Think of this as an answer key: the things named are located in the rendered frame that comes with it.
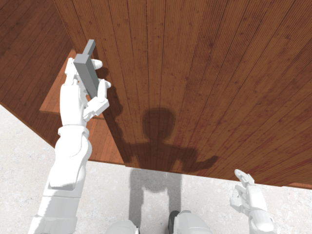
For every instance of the handle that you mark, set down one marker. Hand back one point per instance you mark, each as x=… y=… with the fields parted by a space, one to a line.
x=86 y=71

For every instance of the left robot forearm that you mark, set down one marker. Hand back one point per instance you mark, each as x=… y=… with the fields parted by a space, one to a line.
x=58 y=208

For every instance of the robot right hand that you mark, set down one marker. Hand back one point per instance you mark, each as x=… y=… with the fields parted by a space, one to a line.
x=250 y=198

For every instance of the right robot thigh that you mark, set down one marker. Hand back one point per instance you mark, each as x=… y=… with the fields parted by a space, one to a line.
x=189 y=223

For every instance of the robot right foot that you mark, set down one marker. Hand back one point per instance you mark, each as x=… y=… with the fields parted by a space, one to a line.
x=171 y=221

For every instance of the robot left hand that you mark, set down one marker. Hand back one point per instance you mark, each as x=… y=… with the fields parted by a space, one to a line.
x=73 y=97

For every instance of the right robot forearm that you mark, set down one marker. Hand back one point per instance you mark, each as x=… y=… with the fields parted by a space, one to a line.
x=261 y=222

